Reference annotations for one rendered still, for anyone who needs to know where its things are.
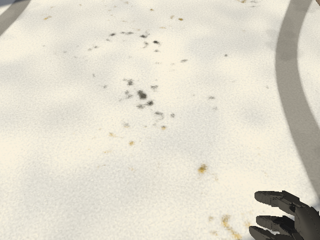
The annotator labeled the robot right hand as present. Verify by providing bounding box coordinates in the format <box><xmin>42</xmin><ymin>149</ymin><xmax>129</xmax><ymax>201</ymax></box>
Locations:
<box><xmin>249</xmin><ymin>190</ymin><xmax>320</xmax><ymax>240</ymax></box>

